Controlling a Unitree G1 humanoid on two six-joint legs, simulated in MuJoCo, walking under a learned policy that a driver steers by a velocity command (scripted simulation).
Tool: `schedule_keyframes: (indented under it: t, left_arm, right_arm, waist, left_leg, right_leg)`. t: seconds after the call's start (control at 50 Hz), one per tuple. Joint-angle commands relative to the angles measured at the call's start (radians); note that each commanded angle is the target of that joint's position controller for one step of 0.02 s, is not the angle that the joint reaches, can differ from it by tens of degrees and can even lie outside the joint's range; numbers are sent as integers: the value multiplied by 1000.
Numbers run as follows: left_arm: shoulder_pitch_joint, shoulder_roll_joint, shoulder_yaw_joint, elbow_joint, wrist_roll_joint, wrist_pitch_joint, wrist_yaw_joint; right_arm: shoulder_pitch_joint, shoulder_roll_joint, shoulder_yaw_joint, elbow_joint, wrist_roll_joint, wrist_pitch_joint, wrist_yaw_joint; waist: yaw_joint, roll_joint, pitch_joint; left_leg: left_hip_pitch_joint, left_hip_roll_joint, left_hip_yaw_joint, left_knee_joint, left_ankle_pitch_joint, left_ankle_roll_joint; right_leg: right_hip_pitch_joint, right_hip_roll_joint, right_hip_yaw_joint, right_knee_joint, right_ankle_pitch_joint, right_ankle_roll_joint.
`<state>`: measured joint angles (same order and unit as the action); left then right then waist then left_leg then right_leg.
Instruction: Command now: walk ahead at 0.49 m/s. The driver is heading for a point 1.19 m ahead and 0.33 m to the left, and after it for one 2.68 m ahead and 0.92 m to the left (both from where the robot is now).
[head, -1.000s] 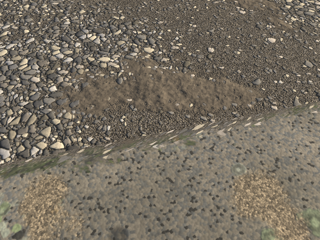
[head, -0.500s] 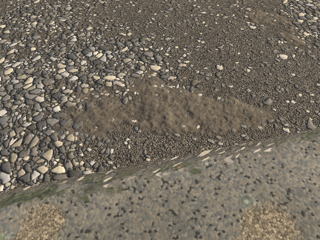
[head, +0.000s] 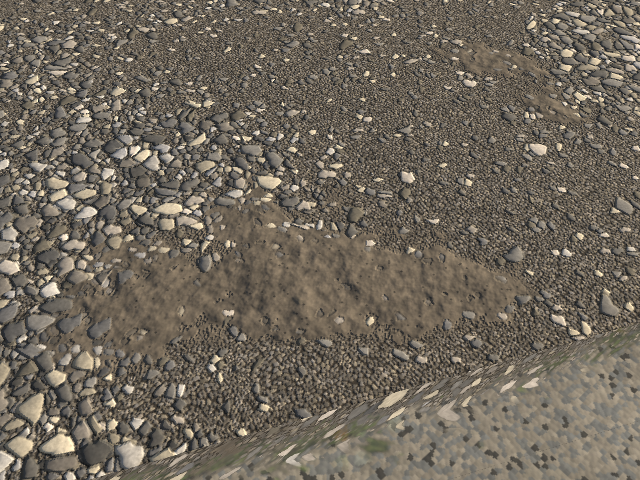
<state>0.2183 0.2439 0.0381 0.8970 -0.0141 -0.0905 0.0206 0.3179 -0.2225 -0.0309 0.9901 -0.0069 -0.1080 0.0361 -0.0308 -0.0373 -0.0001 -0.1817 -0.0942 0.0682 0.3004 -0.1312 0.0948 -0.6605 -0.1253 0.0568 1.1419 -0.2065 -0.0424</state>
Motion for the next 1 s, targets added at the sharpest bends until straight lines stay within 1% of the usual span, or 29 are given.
schedule_keyframes:
  t: [0.02,0.1,0.2,0.24,0.28,0.3,0.32,0.34,0.36,0.4,0.42,0.48,0.58,0.62,0.66,0.68,0.72,0.76,0.78,0.8,0.82,0.84,0.86,0.88,0.9,0.92,0.94,0.96,1.0]
  left_arm:
    - [36,47,15,-40,14,3,8]
    - [-123,27,8,-78,8,-5,-8]
    - [-244,35,1,-125,-6,-14,-41]
    - [-220,55,7,-130,-7,-22,-51]
    - [-37,110,38,-79,-5,-28,-54]
    - [164,182,66,-25,4,-31,-47]
    - [300,286,92,1,17,-22,-44]
    - [321,221,71,6,12,-19,-48]
    - [241,151,50,-3,1,-20,-49]
    - [72,82,27,-39,10,-16,-54]
    - [36,62,20,-41,19,-19,-56]
    - [80,60,20,-4,25,-27,-53]
    - [153,102,27,31,23,-13,-19]
    - [160,123,32,41,28,-11,-15]
    - [185,119,33,58,23,-11,-18]
    - [237,136,41,82,51,-18,-21]
    - [212,102,37,79,42,-14,-18]
    - [182,95,34,57,27,2,-13]
    - [169,114,39,52,30,6,-7]
    - [152,141,44,62,10,12,1]
    - [124,145,46,34,19,12,6]
    - [107,169,48,37,5,16,13]
    - [196,69,21,14,41,2,8]
    - [250,32,9,-4,28,-44,-15]
    - [111,140,38,-34,-19,-69,-27]
    - [14,164,47,-86,-34,-64,-23]
    - [5,154,55,-90,-18,-47,-16]
    - [26,144,61,-91,5,-26,-8]
    - [33,123,69,-108,18,3,-5]
  right_arm:
    - [-33,-129,-20,-54,-1,-17,-20]
    - [51,-150,-24,-36,14,0,-34]
    - [127,-163,-29,-7,26,23,-37]
    - [123,-172,-34,-5,30,37,-41]
    - [88,-166,-30,-14,27,50,-42]
    - [74,-135,-17,-32,18,51,-42]
    - [176,-26,13,-47,11,29,-33]
    - [190,-39,13,-38,28,0,-27]
    - [110,-133,-14,-61,54,-14,-23]
    - [-2,-142,-24,-94,40,-10,-35]
    - [9,-127,-32,-93,30,5,-41]
    - [41,-79,-33,-83,26,38,-46]
    - [-168,-69,-36,-159,3,36,-44]
    - [-197,-47,-30,-164,11,35,-33]
    - [-220,-52,-28,-174,22,45,-26]
    - [-129,-81,-45,-130,22,48,-17]
    - [-144,-106,-55,-142,23,50,-4]
    - [-281,-68,-37,-199,16,43,0]
    - [-254,-71,-42,-199,8,41,5]
    - [-235,-68,-42,-218,17,42,10]
    - [-57,-121,-69,-162,16,36,17]
    - [86,-171,-97,-144,29,32,13]
    - [139,-299,-120,-142,37,33,3]
    - [148,-255,-92,-175,30,19,15]
    - [165,-175,-77,-158,24,13,17]
    - [70,-157,-69,-195,27,15,15]
    - [-4,-134,-56,-225,34,15,18]
    - [-39,-112,-47,-243,36,14,12]
    - [-45,-111,-41,-258,40,19,-9]
  waist:
    - [45,76,59]
    - [-11,76,56]
    - [-48,88,86]
    - [-22,102,77]
    - [81,110,-22]
    - [159,64,-160]
    - [145,-164,-306]
    - [147,-227,-372]
    - [131,-159,-224]
    - [76,-34,-66]
    - [40,-48,-36]
    - [8,-42,-2]
    - [41,-9,38]
    - [49,-37,4]
    - [59,-42,21]
    - [46,-32,-24]
    - [37,-16,42]
    - [75,-26,109]
    - [61,-50,84]
    - [33,-104,87]
    - [-41,-50,-14]
    - [-119,-12,-76]
    - [-51,312,-151]
    - [-9,380,-272]
    - [-54,246,-174]
    - [-28,134,-79]
    - [18,40,-39]
    - [47,30,-42]
    - [74,24,-28]
  left_leg:
    - [-101,281,-216,-207,71,173]
    - [-7,268,-170,-181,103,128]
    - [126,323,-181,-112,77,118]
    - [172,350,-200,-63,125,105]
    - [168,301,-153,148,400,69]
    - [41,236,-91,419,374,29]
    - [-369,72,-15,838,0,-53]
    - [-528,37,-171,1000,-419,-44]
    - [-618,101,-195,1065,-371,-24]
    - [-568,191,-147,971,-194,-22]
    - [-507,223,-150,906,-136,-25]
    - [-451,233,-132,816,-59,-44]
    - [-542,228,-126,510,176,-58]
    - [-418,188,-83,440,272,-61]
    - [-374,168,-68,429,254,-61]
    - [-358,169,-95,627,305,-54]
    - [-538,180,-159,658,168,-21]
    - [-485,138,-40,511,50,-15]
    - [-381,116,6,509,-6,-6]
    - [-327,108,4,412,-156,14]
    - [-104,42,70,428,-18,30]
    - [66,74,-59,229,-13,79]
    - [322,299,-453,221,159,209]
    - [507,430,-899,55,164,369]
    - [414,410,-833,-2,121,335]
    - [276,383,-693,5,152,299]
    - [131,358,-591,12,241,275]
    - [48,324,-525,-3,251,257]
    - [-28,264,-450,-36,214,225]
  right_leg:
    - [-26,-43,3,-143,161,25]
    - [-5,-1,-34,-418,312,29]
    - [13,35,-50,-565,223,12]
    - [65,51,-57,-607,138,-14]
    - [314,112,-105,-657,103,-54]
    - [591,32,-14,-640,123,-107]
    - [988,-223,410,-684,15,-253]
    - [1039,-287,691,-835,-88,-293]
    - [924,-257,572,-848,-132,-242]
    - [644,-170,323,-904,-8,-189]
    - [555,-127,244,-934,43,-170]
    - [466,-85,136,-983,171,-179]
    - [517,-71,53,-984,369,-150]
    - [488,-35,-36,-974,398,-132]
    - [483,-41,-68,-981,357,-135]
    - [532,-116,-46,-922,397,-163]
    - [644,-149,-46,-848,446,-156]
    - [606,-108,-93,-837,471,-130]
    - [576,-104,-121,-781,582,-124]
    - [582,-128,-109,-726,721,-111]
    - [550,-91,-155,-556,853,-108]
    - [477,-50,-166,-300,719,-64]
    - [175,95,-177,95,5,-8]
    - [-103,209,-6,307,-400,8]
    - [-190,154,74,317,-315,-15]
    - [-190,112,54,282,-220,-20]
    - [-122,68,57,213,-172,-5]
    - [-48,34,63,141,-130,10]
    - [15,18,53,-13,-78,31]
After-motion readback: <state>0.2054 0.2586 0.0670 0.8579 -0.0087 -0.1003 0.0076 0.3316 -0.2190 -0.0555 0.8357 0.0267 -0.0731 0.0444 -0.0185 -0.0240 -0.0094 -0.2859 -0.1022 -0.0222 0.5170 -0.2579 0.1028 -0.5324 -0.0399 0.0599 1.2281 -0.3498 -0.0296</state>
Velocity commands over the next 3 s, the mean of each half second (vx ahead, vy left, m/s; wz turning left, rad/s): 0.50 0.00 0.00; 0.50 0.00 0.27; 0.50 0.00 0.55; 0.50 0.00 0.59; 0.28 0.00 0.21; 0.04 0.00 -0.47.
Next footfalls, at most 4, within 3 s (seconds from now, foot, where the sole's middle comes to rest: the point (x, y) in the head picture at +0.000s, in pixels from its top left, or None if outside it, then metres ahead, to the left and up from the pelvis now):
0.30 right None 0.34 -0.16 -0.78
0.82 left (299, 467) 0.55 0.05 -0.78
1.48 right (355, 334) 0.99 -0.10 -0.96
2.00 left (242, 302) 1.11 0.22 -0.96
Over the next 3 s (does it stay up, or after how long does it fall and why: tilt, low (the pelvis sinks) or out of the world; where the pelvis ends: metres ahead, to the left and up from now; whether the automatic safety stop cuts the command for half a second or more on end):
stays up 1.22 0.26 -0.19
